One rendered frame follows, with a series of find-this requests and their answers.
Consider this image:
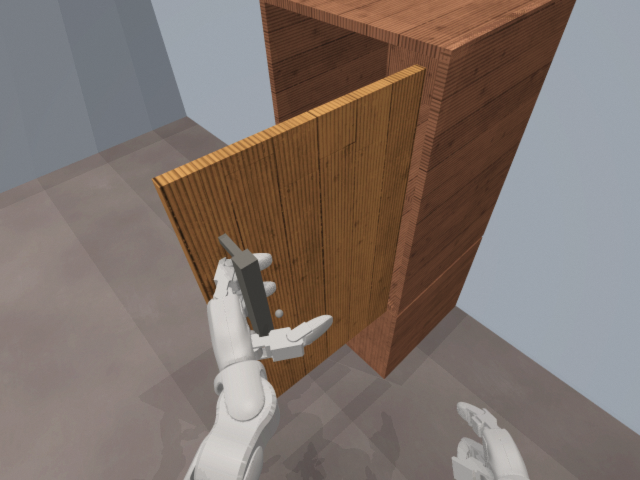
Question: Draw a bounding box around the left robot forearm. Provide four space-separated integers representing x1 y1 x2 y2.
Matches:
184 360 280 480

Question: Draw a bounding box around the robot right hand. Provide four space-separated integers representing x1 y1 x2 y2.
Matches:
452 402 529 480

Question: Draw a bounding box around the robot left hand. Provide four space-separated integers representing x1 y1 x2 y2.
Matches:
207 253 333 372

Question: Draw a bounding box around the cupboard door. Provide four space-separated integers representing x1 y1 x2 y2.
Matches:
152 64 427 398

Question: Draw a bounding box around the handle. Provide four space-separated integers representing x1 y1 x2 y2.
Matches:
218 233 274 337

